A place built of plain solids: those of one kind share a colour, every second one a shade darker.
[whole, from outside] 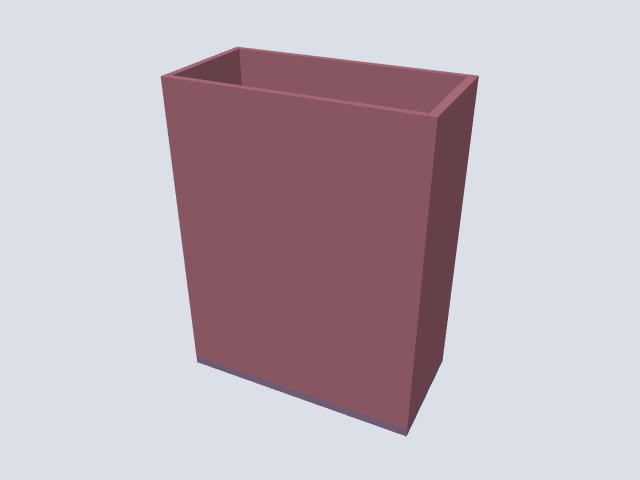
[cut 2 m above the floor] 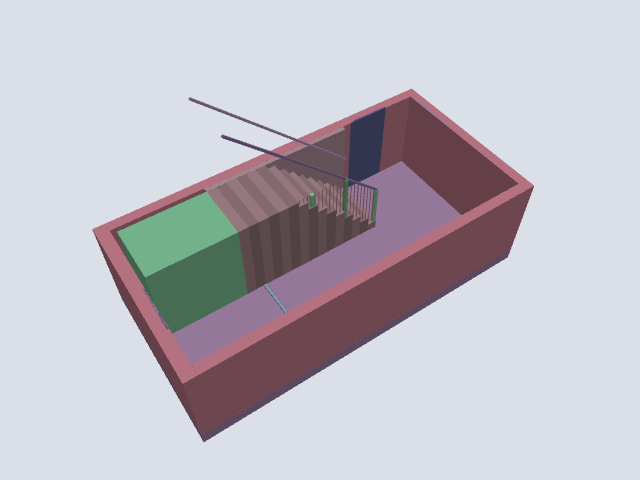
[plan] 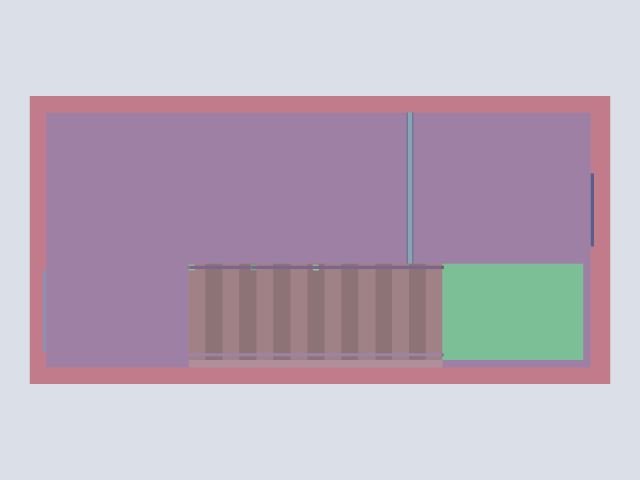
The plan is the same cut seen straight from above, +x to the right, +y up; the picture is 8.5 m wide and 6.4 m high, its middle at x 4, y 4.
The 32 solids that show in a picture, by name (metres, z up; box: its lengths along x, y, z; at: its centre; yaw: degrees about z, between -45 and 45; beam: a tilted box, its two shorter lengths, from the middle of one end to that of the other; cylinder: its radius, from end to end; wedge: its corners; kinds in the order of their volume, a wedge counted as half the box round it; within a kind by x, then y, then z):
{
 "wall_1": {"box": [0.22, 3.84, 9.79], "at": [0.24, 4.0, 4.89]},
 "wall_2": {"box": [7.26, 0.22, 9.79], "at": [3.98, 2.19, 4.89]},
 "wall_3": {"box": [7.26, 0.22, 9.79], "at": [3.98, 5.81, 4.89]},
 "wall_4": {"box": [0.26, 3.84, 9.79], "at": [7.74, 4.0, 4.89]},
 "floor_slab_1": {"box": [7.74, 3.84, 0.3], "at": [4.0, 4.0, -0.15]},
 "landing_slab_1": {"box": [1.88, 1.29, 3.34], "at": [6.57, 3.04, 1.67]},
 "tread_slab_1": {"box": [0.23, 1.28, 0.21], "at": [2.36, 3.04, 0.11]},
 "tread_slab_2": {"box": [0.23, 1.28, 0.42], "at": [2.59, 3.04, 0.21]},
 "tread_slab_3": {"box": [0.23, 1.28, 0.63], "at": [2.81, 3.04, 0.31]},
 "tread_slab_4": {"box": [0.24, 1.28, 0.83], "at": [3.04, 3.04, 0.42]},
 "tread_slab_5": {"box": [0.23, 1.28, 1.04], "at": [3.27, 3.04, 0.52]},
 "tread_slab_6": {"box": [0.24, 1.28, 1.25], "at": [3.49, 3.04, 0.63]},
 "tread_slab_7": {"box": [0.23, 1.28, 1.46], "at": [3.72, 3.04, 0.73]},
 "tread_slab_8": {"box": [0.23, 1.28, 1.67], "at": [3.95, 3.04, 0.84]},
 "tread_slab_9": {"box": [0.23, 1.28, 1.88], "at": [4.17, 3.04, 0.94]},
 "tread_slab_10": {"box": [0.23, 1.28, 2.09], "at": [4.4, 3.04, 1.04]},
 "tread_slab_11": {"box": [0.23, 1.28, 2.29], "at": [4.62, 3.04, 1.15]},
 "tread_slab_12": {"box": [0.23, 1.28, 2.5], "at": [4.85, 3.04, 1.25]},
 "tread_slab_13": {"box": [0.23, 1.28, 2.71], "at": [5.07, 3.04, 1.36]},
 "tread_slab_14": {"box": [0.23, 1.28, 2.92], "at": [5.3, 3.04, 1.46]},
 "tread_slab_15": {"box": [0.23, 1.28, 3.13], "at": [5.52, 3.04, 1.57]},
 "wall_wall_1": {"box": [3.39, 0.1, 9.08], "at": [3.94, 2.35, 4.54]},
 "door_leaf_1": {"box": [0.97, 0.045, 2.06], "at": [1.55, 2.28, 1.03]},
 "door_leaf_2": {"box": [0.045, 0.97, 2.06], "at": [7.63, 4.4, 1.03]},
 "door_front_leaf_1": {"box": [0.045, 1.08, 2.08], "at": [0.33, 3.05, 1.04]},
 "posts_1": {"box": [0.08, 0.08, 1.0], "at": [2.29, 3.63, 0.71]},
 "posts_2": {"box": [0.08, 0.08, 1.14], "at": [3.12, 3.63, 1.4]},
 "posts_3": {"box": [0.08, 0.08, 1.06], "at": [3.94, 3.63, 2.2]},
 "corr_cablecover_1": {"box": [0.09, 2.02, 0.09], "at": [5.2, 4.69, -0.04]},
 "corr_cablecover_top_1": {"box": [0.06, 2.02, 0.09], "at": [5.2, 4.69, -0.03]},
 "rail_top_1": {"beam": [0.049, 0.049], "from": [2.25, 3.63, 1.17], "to": [5.64, 3.63, 4.3]},
 "handrail_rail_1": {"beam": [0.045, 0.045], "from": [2.25, 2.47, 1.17], "to": [5.64, 2.47, 4.3]}
}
